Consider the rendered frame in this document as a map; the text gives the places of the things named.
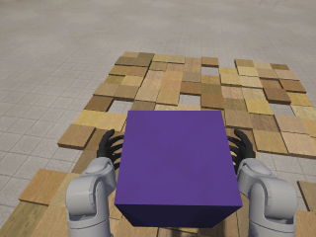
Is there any carton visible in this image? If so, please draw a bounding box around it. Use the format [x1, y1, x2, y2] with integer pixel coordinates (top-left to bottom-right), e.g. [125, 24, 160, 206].
[114, 111, 243, 228]

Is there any right robot forearm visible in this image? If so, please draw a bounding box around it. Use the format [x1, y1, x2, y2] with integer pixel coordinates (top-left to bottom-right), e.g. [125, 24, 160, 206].
[236, 158, 298, 237]

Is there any robot right hand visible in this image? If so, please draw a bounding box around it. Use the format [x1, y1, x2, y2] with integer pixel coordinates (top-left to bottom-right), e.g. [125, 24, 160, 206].
[227, 128, 256, 175]

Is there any left robot forearm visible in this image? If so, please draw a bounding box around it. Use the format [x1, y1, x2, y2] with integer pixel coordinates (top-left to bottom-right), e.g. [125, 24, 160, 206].
[65, 157, 117, 237]

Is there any robot left hand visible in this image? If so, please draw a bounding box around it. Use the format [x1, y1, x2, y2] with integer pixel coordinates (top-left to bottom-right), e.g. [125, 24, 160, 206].
[97, 129, 124, 170]

